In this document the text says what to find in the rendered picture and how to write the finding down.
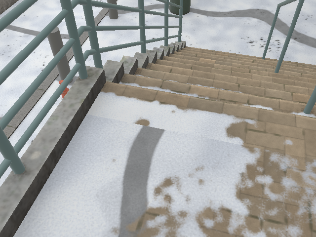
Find stairs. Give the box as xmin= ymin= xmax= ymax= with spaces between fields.
xmin=119 ymin=46 xmax=316 ymax=118

